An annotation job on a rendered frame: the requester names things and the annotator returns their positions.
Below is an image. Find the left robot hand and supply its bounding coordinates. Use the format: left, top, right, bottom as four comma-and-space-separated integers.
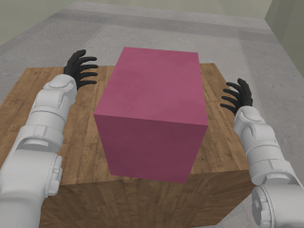
63, 49, 98, 90

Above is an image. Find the left robot forearm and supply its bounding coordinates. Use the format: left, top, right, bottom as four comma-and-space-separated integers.
0, 74, 77, 193

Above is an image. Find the right robot forearm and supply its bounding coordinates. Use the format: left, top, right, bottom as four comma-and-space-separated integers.
233, 105, 304, 190

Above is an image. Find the carton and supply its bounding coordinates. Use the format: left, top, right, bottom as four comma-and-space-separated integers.
93, 47, 208, 183

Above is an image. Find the pedestal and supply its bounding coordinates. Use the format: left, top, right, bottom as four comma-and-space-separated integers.
0, 63, 257, 228

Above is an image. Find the right robot hand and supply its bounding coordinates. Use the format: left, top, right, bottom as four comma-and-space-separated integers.
220, 78, 253, 116

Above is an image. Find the robot right upper arm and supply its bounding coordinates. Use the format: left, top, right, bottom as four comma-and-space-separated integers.
252, 184, 304, 228

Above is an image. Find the robot left upper arm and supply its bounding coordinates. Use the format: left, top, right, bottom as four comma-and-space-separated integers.
0, 148, 63, 228

